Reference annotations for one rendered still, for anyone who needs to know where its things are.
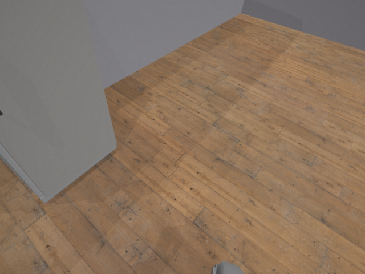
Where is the robot right thigh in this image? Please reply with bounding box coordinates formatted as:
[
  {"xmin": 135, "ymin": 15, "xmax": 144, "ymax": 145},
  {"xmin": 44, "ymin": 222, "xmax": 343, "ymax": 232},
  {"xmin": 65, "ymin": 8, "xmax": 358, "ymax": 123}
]
[{"xmin": 211, "ymin": 263, "xmax": 244, "ymax": 274}]

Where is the fridge door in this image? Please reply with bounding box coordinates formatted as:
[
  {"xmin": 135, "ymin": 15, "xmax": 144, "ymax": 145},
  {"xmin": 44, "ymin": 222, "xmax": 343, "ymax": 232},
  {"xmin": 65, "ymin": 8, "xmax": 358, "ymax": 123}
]
[{"xmin": 0, "ymin": 0, "xmax": 117, "ymax": 198}]

